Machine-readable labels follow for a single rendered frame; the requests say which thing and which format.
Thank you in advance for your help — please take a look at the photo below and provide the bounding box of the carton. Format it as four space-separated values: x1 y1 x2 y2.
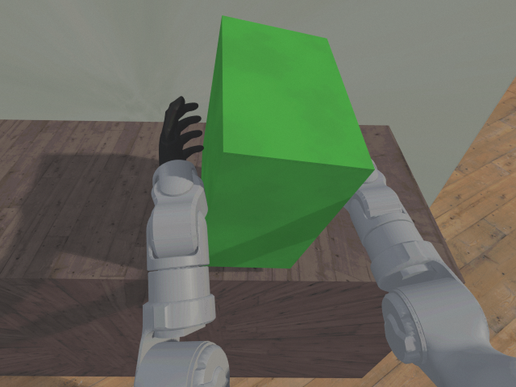
201 15 375 268

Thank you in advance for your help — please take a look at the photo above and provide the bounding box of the robot right upper arm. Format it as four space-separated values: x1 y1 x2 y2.
382 277 516 387

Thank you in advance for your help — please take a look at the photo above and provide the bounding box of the robot left hand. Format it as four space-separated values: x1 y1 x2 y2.
159 96 204 166

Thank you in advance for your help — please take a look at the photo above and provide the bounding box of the robot left upper arm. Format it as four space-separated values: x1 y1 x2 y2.
135 341 230 387

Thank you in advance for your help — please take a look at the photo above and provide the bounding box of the pedestal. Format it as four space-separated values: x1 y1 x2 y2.
0 119 465 378

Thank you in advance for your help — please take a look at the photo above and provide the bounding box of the left robot forearm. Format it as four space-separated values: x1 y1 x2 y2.
134 160 216 387

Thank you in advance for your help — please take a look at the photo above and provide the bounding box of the right robot forearm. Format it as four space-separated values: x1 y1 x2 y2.
343 159 489 335

